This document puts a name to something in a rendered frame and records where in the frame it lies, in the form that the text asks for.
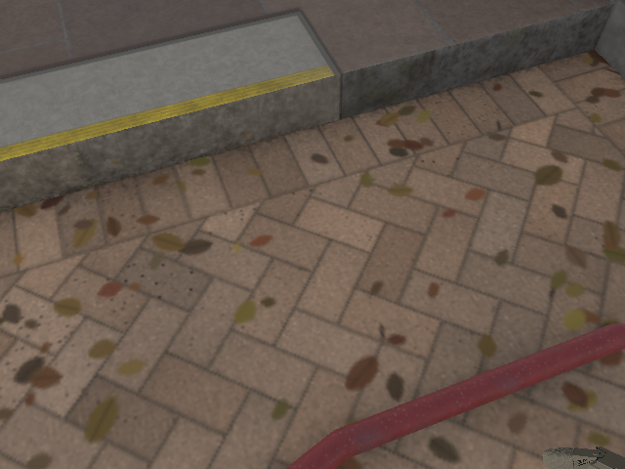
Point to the robot right hand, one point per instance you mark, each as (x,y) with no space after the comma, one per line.
(582,458)

